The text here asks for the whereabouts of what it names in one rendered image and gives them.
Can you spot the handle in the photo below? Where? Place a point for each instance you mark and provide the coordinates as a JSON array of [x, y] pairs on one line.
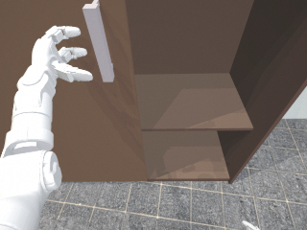
[[95, 26]]

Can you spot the left robot forearm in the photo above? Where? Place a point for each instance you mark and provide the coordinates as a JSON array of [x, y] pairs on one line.
[[32, 113]]

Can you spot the right robot hand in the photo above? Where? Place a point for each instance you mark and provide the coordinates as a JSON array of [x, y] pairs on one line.
[[247, 226]]

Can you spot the left robot hand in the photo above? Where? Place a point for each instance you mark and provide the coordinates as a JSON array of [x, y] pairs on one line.
[[45, 53]]

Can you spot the wardrobe door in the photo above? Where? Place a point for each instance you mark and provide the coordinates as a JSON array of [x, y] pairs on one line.
[[96, 124]]

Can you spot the robot left upper arm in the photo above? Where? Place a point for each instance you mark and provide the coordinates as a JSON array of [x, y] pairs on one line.
[[26, 180]]

